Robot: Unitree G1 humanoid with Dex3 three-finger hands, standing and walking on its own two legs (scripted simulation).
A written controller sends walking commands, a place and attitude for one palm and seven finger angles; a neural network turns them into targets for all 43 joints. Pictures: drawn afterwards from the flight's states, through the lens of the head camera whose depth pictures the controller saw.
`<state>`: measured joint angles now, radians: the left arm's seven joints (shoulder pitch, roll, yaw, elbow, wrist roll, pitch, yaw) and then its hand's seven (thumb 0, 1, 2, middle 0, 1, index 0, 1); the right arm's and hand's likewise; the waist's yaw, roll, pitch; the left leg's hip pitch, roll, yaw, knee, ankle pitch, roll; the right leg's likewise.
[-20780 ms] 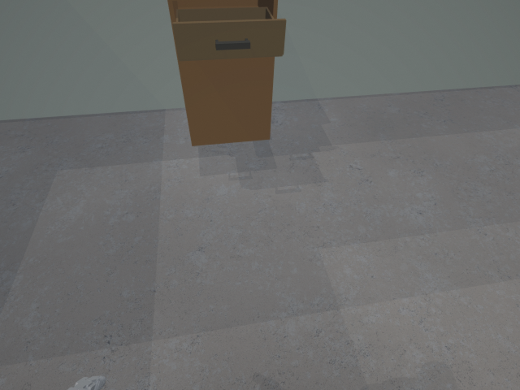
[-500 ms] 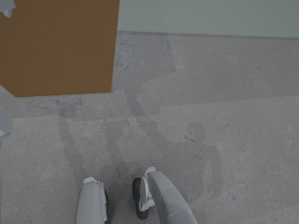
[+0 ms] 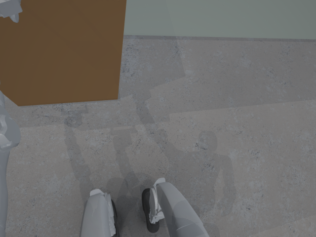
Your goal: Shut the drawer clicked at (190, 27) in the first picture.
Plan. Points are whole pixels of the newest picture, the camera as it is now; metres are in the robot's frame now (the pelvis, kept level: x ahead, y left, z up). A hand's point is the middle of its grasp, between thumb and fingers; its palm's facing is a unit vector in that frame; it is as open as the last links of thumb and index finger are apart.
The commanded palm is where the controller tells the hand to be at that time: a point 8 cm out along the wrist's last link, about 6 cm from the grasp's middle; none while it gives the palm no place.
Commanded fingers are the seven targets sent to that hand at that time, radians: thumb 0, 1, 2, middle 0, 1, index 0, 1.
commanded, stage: pull the fist back off the drawer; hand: left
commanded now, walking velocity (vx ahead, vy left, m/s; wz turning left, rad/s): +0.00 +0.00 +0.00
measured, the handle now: out of the picture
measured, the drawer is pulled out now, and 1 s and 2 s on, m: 0.00 0.00 0.00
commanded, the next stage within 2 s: draw the hand back to the body in 0.28 s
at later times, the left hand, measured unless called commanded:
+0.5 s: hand (7, 3) +0.58 +0.20 +0.10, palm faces +0.05 -1.00 -0.06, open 3.2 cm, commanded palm +0.53 +0.23 +0.11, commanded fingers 0.00 0.90 0.90 -1.40 -1.60 -1.40 -1.60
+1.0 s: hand out of the picture +0.40 +0.21 +0.18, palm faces +0.13 -0.97 -0.19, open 3.3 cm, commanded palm +0.36 +0.26 +0.20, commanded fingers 0.00 0.90 0.90 -1.40 -1.60 -1.40 -1.60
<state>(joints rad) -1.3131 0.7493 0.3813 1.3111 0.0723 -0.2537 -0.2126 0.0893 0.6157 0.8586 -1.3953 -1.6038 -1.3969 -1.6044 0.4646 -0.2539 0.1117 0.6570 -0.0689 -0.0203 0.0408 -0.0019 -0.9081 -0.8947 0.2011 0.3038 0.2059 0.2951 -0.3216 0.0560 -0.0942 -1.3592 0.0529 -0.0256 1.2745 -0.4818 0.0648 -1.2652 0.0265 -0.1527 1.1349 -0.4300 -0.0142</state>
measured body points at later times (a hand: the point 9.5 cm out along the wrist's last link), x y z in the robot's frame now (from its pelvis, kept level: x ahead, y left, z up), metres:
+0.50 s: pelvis +0.05 -0.01 +0.03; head +0.23 +0.01 +0.45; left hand +0.57 +0.25 +0.10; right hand +0.04 -0.27 -0.07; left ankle +0.04 +0.08 -0.62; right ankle +0.05 -0.12 -0.62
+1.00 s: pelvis +0.07 -0.01 +0.10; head +0.10 -0.01 +0.55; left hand +0.38 +0.27 +0.19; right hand +0.24 -0.24 +0.01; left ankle +0.04 +0.08 -0.62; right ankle +0.05 -0.12 -0.62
